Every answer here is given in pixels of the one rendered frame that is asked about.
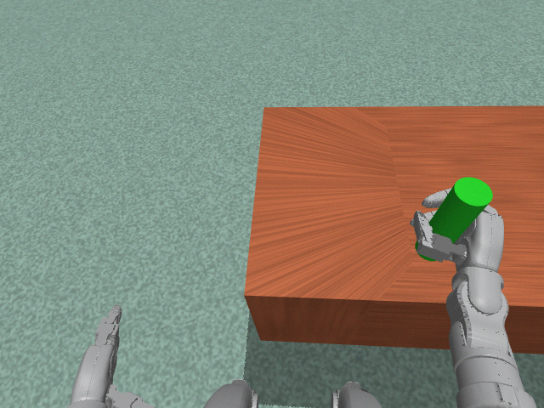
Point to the right robot arm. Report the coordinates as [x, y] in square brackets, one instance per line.
[486, 371]

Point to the right robot hand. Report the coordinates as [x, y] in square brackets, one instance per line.
[481, 244]

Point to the left robot hand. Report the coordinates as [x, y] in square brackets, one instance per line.
[94, 378]

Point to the can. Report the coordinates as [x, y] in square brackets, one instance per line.
[464, 203]

